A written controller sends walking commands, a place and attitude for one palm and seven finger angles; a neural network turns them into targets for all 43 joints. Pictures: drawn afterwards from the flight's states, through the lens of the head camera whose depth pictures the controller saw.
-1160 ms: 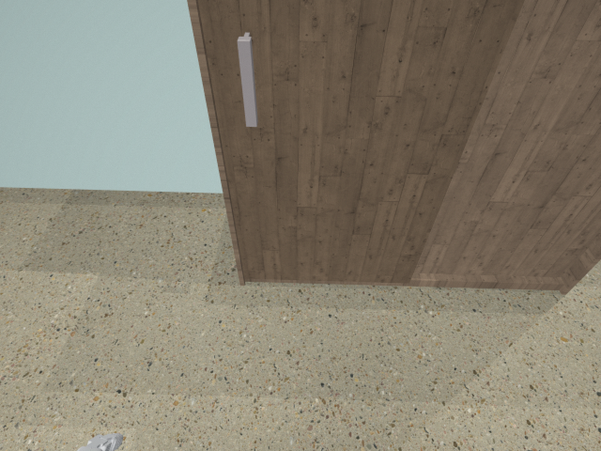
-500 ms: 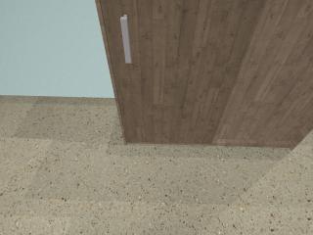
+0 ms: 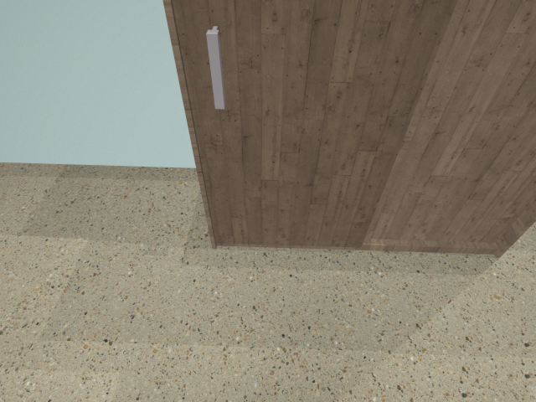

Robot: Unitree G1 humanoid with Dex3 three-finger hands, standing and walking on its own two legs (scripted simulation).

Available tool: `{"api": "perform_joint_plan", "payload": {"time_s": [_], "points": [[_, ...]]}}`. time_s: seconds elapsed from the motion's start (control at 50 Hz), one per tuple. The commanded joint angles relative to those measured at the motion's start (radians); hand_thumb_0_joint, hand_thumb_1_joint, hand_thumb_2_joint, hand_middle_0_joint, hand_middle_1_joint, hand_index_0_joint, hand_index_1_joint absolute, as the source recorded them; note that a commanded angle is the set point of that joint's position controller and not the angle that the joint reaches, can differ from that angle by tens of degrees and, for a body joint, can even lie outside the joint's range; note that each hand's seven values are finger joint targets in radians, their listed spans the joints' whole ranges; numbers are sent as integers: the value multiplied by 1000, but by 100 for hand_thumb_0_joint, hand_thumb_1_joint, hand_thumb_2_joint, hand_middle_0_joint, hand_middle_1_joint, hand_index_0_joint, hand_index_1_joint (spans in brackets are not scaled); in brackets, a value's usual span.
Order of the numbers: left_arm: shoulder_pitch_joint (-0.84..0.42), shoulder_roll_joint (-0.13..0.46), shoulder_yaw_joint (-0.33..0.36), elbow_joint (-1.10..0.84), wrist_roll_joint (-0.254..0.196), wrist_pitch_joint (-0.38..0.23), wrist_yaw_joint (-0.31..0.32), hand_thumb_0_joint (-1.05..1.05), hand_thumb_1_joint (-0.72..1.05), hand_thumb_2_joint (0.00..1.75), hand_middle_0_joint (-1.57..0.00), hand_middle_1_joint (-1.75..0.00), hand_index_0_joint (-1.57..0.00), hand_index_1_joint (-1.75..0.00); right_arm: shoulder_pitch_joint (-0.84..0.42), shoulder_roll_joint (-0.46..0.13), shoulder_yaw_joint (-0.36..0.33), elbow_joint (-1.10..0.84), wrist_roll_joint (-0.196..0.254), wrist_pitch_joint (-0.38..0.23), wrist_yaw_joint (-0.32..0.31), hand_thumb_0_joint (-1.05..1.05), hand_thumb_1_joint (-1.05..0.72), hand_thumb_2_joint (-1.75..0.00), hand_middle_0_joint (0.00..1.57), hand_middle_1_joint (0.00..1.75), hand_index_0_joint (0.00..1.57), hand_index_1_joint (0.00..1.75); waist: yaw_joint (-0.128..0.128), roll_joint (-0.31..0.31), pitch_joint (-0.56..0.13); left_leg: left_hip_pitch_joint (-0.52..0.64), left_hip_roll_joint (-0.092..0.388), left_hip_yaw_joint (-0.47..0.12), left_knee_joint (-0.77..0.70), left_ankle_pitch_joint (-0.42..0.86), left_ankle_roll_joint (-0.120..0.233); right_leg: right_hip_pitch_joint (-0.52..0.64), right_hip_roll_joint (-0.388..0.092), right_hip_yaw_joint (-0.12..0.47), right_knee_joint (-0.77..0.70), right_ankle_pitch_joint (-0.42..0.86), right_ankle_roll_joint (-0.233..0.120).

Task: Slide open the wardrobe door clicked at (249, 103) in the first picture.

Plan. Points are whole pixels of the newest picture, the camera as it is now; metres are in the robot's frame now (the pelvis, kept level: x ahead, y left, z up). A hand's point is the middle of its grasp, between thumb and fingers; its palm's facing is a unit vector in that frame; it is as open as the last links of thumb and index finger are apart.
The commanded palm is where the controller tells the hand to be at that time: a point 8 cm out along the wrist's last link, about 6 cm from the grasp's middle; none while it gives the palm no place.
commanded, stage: look at it before walking up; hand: left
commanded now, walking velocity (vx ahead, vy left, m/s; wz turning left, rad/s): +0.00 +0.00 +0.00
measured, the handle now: (217, 68) +0.86 +0.18 +0.09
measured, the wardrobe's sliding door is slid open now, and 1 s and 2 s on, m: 0.00 0.00 0.00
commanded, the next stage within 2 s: take the last steps up to it in 0.28 s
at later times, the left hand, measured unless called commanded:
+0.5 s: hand out of the picture +0.08 +0.24 -0.16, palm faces -0.01 -0.94 -0.34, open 7.4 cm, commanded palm none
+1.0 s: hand (169, 373) +0.21 +0.20 -0.18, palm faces -0.02 -0.98 -0.18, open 7.3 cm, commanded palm none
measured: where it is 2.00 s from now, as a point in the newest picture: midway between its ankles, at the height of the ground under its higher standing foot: (276, 371)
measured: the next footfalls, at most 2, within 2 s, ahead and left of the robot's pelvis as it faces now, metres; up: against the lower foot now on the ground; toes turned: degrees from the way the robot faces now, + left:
right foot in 1.08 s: +0.33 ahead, -0.11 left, +0.00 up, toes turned -7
left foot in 1.48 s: +0.43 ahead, +0.13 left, +0.00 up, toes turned +12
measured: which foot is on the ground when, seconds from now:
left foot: down 0.00-1.00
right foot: down 0.00-0.72, up 0.74-1.00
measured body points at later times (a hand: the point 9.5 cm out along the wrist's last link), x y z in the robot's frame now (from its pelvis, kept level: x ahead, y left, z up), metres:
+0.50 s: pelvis +0.01 +0.00 +0.00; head +0.01 +0.00 +0.45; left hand +0.08 +0.29 -0.13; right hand +0.09 -0.29 -0.14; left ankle +0.01 +0.13 -0.75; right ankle +0.01 -0.11 -0.75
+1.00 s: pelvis +0.15 +0.01 -0.01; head +0.19 +0.01 +0.44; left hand +0.21 +0.25 -0.16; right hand +0.00 -0.18 -0.15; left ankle +0.02 +0.13 -0.75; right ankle +0.24 -0.11 -0.71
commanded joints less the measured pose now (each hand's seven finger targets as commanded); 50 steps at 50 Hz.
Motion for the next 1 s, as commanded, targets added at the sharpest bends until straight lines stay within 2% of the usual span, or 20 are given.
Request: {"api": "perform_joint_plan", "payload": {"time_s": [0.0,0.38,0.42,0.44,0.5,0.54,0.58,0.62,0.64,0.66,0.68,0.7,0.72,0.74,0.76,0.78,0.82,0.9,0.94,0.98], "points": [[-43,212,41,-61,-5,-25,13,0,90,90,-20,-30,-20,-30,-46,-201,-35,-65,0,-22,-18,0,-90,-90,20,30,20,30,5,-3,-40,1,105,-97,-63,88,36,8,-118,122,-82,68,-27],[-35,212,41,-50,-4,-24,13,0,90,90,-20,-30,-20,-30,-56,-204,-33,-62,2,-23,-20,0,-90,-90,20,30,20,30,9,2,-47,22,108,-97,-72,124,37,29,-121,106,-82,110,-23],[34,94,17,-19,-4,-8,18,0,90,90,-20,-30,-20,-30,2,-80,-5,-35,-5,-5,-15,0,-90,-90,20,30,20,30,10,-9,-58,15,93,-74,-52,18,20,26,-118,106,-87,-35,-6],[57,89,15,-12,-1,1,16,0,90,90,-20,-30,-20,-30,23,-65,-2,-31,-9,3,-12,0,-90,-90,20,30,20,30,15,-26,-29,-16,77,-63,-37,-86,19,8,-116,119,-96,-166,-8],[98,114,32,-17,5,9,7,0,90,90,-20,-30,-20,-30,56,-55,-5,-36,-17,10,-7,0,-90,-90,20,30,20,30,23,-94,50,-134,31,-24,29,-263,18,-27,-143,198,-143,-399,-43],[143,130,48,-20,6,7,7,0,90,90,-20,-30,-20,-30,66,-41,-10,-50,-18,8,-8,0,-90,-90,20,30,20,30,35,-157,76,-204,9,27,152,-264,17,-15,-206,271,-189,-491,-88],[163,128,59,-28,4,-3,8,0,90,90,-20,-30,-20,-30,89,-25,-17,-59,-17,-2,-7,0,-90,-90,20,30,20,30,27,-148,88,-211,23,49,212,-225,20,-28,-252,310,-195,-462,-131],[165,109,63,-39,3,-12,6,0,90,90,-20,-30,-20,-30,141,-8,-21,-55,-12,-14,-6,0,-90,-90,20,30,20,30,5,-107,93,-151,31,54,172,-198,29,-62,-228,244,-128,-363,-133],[152,85,63,-43,2,-13,6,0,90,90,-20,-30,-20,-30,185,4,-22,-44,-10,-20,-7,0,-90,-90,20,30,20,30,-18,-74,95,-84,39,52,109,-184,35,-105,-198,188,-65,-308,-119],[140,51,58,-48,2,-12,3,0,90,90,-20,-30,-20,-30,240,-1,-25,-26,-9,-27,-9,0,-90,-90,20,30,20,30,-36,-5,109,-6,63,-3,36,-173,51,-176,-133,109,41,-262,-89],[132,0,49,-63,2,-12,-1,0,90,90,-20,-30,-20,-30,317,-49,-39,-2,-14,-33,-14,0,-90,-90,20,30,20,30,-60,171,112,87,182,-185,-51,-175,105,-302,-33,-1,249,-240,-46],[75,-40,39,-94,6,-19,0,0,90,90,-20,-30,-20,-30,414,-86,-54,20,-19,-38,-22,0,-90,-90,20,30,20,30,-90,298,137,159,320,-386,-173,-143,183,-461,25,-94,472,-342,-16],[18,-20,41,-122,12,-27,6,0,90,90,-20,-30,-20,-30,466,-70,-49,32,-15,-41,-32,0,-90,-90,20,30,20,30,-100,253,179,194,364,-439,-183,-11,227,-561,-16,-23,600,-370,-21],[22,-22,49,-122,12,-33,5,0,90,90,-20,-30,-20,-30,469,-28,-37,33,-13,-48,-39,0,-90,-90,20,30,20,30,-87,164,171,229,370,-416,-154,162,253,-609,-53,12,675,-325,-22],[28,-40,50,-114,9,-40,-1,0,90,90,-20,-30,-20,-30,454,-5,-33,29,-11,-56,-43,0,-90,-90,20,30,20,30,-75,100,152,239,355,-355,-122,305,256,-606,-79,15,705,-294,-21],[30,-55,52,-109,7,-41,-6,0,90,90,-20,-30,-20,-30,430,9,-32,18,-12,-62,-45,0,-90,-90,20,30,20,30,-59,78,149,218,337,-295,-119,359,248,-581,-95,7,707,-271,-15],[45,-85,52,-111,5,-34,-18,0,90,90,-20,-30,-20,-30,398,22,-36,12,-10,-70,-48,0,-90,-90,20,30,20,30,-34,90,118,197,286,-198,-132,344,226,-535,-100,-22,643,-210,-4],[-8,-127,50,-135,2,-27,-28,0,90,90,-20,-30,-20,-30,411,57,-37,33,-10,-75,-49,0,-90,-90,20,30,20,30,-27,140,126,129,215,-59,-156,328,183,-430,-85,-95,426,-81,-2],[-31,-140,52,-143,1,-31,-29,0,90,90,-20,-30,-20,-30,428,58,-39,47,-13,-72,-49,0,-90,-90,20,30,20,30,-35,135,119,110,205,-43,-141,369,174,-343,-53,-131,325,-54,-13],[24,-126,61,-127,2,-33,-24,0,90,90,-20,-30,-20,-30,414,45,-45,53,-10,-69,-51,0,-90,-90,20,30,20,30,1,125,93,78,217,-26,-72,475,166,-207,-29,-136,267,-21,-34]]}}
